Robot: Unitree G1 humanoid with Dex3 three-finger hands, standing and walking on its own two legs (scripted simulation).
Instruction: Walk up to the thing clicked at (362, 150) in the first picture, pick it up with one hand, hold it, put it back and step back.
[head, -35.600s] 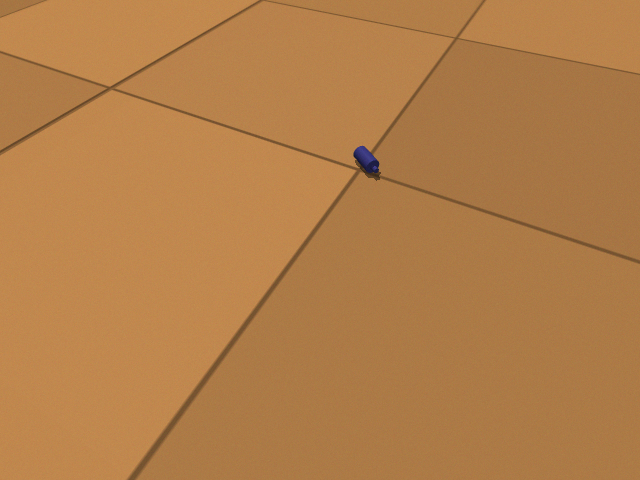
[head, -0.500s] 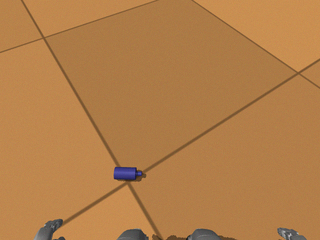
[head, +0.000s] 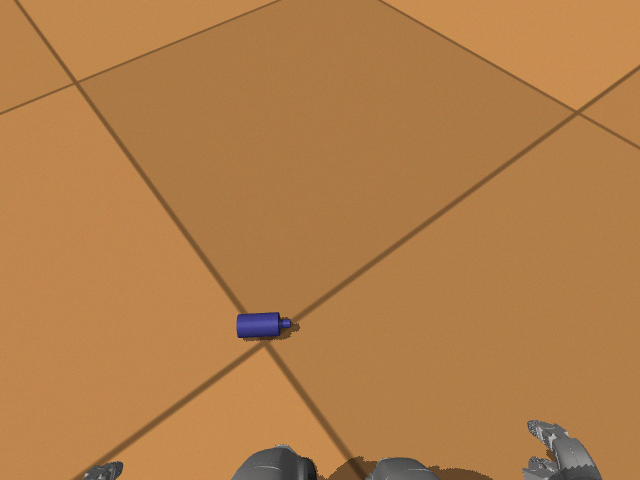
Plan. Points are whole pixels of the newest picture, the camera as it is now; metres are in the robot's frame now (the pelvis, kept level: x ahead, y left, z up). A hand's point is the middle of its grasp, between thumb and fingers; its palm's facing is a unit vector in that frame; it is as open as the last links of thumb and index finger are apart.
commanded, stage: step back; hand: left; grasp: from above
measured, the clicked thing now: (264, 324) +0.57 +0.20 -0.72
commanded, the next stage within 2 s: none
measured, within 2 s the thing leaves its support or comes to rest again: neither
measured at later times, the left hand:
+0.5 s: hand out of the picture -0.03 +0.28 -0.15, palm faces +0.06 -0.94 -0.34, open 7.4 cm
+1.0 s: hand out of the picture -0.24 +0.23 -0.12, palm faces +0.00 -0.91 -0.41, open 7.4 cm
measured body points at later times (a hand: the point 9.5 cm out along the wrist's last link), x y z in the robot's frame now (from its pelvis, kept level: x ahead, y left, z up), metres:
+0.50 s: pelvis -0.14 +0.01 +0.01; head -0.09 +0.04 +0.45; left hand -0.03 +0.33 -0.12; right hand -0.03 -0.29 -0.10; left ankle -0.14 +0.12 -0.72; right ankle -0.07 -0.11 -0.67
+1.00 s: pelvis -0.30 -0.04 +0.01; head -0.26 -0.06 +0.46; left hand -0.24 +0.28 -0.10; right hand -0.18 -0.36 -0.11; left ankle -0.29 +0.11 -0.64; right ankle -0.28 -0.16 -0.72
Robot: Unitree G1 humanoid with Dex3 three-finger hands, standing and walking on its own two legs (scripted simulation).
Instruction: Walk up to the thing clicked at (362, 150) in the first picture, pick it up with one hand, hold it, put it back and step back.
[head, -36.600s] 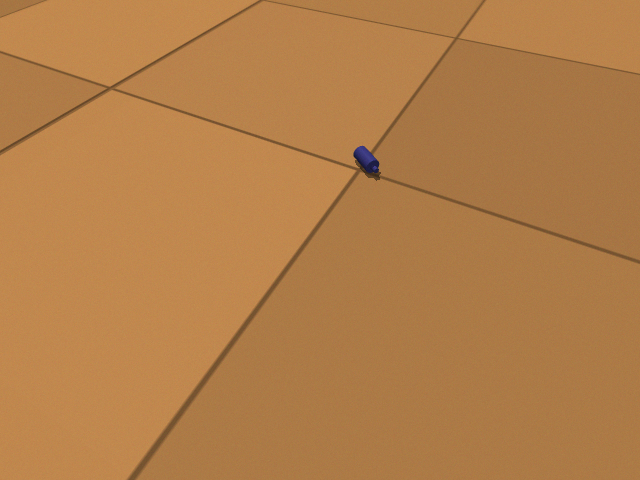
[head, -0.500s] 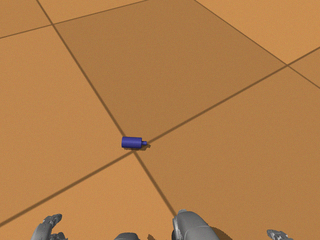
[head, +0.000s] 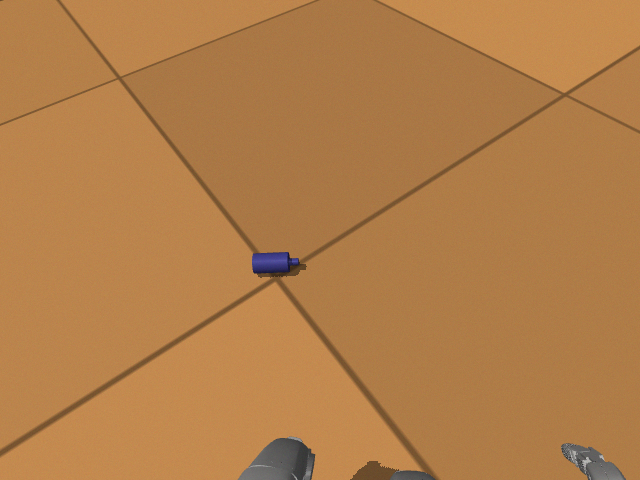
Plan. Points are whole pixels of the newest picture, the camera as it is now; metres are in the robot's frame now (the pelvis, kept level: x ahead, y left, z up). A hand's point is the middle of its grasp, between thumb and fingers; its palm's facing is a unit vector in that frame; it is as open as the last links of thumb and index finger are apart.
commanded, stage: step back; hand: left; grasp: from above
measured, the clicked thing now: (276, 262) +0.87 +0.24 -0.73
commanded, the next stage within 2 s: stand in 1.52 s
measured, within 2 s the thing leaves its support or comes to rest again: neither
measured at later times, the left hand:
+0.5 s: hand out of the picture -0.10 +0.24 -0.16, palm faces -0.02 -0.93 -0.36, open 7.4 cm
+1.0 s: hand out of the picture -0.19 +0.24 -0.14, palm faces +0.06 -0.92 -0.40, open 7.4 cm
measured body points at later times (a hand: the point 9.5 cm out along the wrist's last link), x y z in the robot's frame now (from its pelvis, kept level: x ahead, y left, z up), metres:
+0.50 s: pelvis -0.18 -0.03 -0.01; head -0.12 +0.00 +0.44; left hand -0.10 +0.29 -0.14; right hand -0.04 -0.35 -0.09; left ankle -0.09 +0.11 -0.73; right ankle -0.23 -0.18 -0.70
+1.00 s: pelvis -0.23 -0.05 +0.00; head -0.21 -0.05 +0.45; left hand -0.19 +0.28 -0.12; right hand -0.16 -0.35 -0.12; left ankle -0.23 +0.08 -0.73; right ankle -0.23 -0.17 -0.70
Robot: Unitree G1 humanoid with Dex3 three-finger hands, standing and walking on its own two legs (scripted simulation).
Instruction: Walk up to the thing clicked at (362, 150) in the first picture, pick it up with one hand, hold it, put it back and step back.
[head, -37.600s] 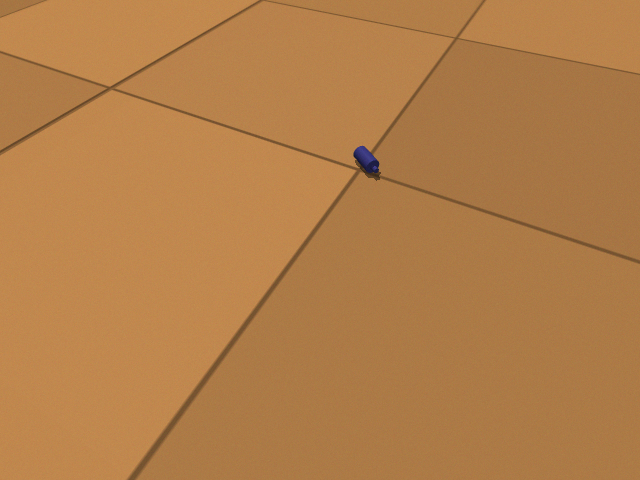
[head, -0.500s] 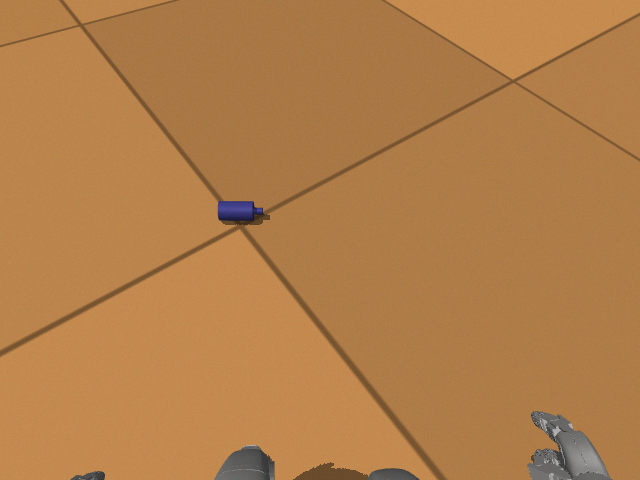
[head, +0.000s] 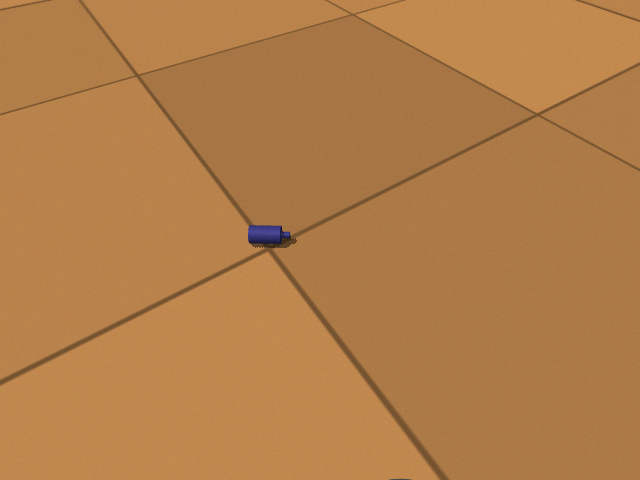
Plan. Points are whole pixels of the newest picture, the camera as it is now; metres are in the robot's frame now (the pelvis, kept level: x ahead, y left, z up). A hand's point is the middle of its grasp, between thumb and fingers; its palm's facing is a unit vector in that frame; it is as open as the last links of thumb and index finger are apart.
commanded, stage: step back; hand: left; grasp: from above
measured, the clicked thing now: (269, 234) +1.11 +0.22 -0.73
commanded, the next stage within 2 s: stand in 0.52 s
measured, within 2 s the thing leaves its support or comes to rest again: neither
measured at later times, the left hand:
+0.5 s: hand out of the picture +0.12 +0.27 -0.15, palm faces +0.06 -0.92 -0.39, open 7.4 cm
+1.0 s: hand out of the picture +0.13 +0.25 -0.14, palm faces +0.01 -0.95 -0.33, open 7.4 cm
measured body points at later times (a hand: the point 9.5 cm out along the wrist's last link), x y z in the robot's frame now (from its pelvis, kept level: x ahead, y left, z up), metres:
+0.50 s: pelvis +0.04 -0.01 -0.01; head +0.07 -0.01 +0.44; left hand +0.11 +0.32 -0.12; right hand +0.13 -0.31 -0.14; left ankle +0.05 +0.13 -0.73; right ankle +0.05 -0.13 -0.73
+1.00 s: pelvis +0.05 +0.00 +0.02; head +0.06 +0.01 +0.47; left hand +0.13 +0.30 -0.12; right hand +0.18 -0.29 -0.10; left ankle +0.05 +0.13 -0.73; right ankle +0.06 -0.14 -0.73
